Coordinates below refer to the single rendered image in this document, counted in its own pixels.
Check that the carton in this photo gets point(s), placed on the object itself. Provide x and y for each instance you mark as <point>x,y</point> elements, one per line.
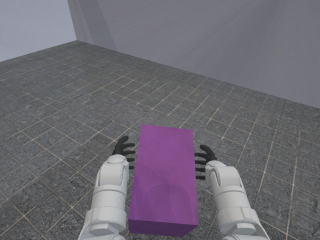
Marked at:
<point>164,193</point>

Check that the left robot forearm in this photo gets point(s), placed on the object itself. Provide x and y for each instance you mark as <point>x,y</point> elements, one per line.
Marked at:
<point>107,213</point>

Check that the left robot hand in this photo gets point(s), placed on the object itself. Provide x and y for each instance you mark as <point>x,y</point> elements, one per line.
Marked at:
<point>119,147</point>

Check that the right robot forearm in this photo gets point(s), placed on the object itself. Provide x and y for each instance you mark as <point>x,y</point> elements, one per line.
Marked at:
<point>234,213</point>

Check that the right robot hand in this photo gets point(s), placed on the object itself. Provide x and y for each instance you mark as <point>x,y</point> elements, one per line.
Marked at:
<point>210,156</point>

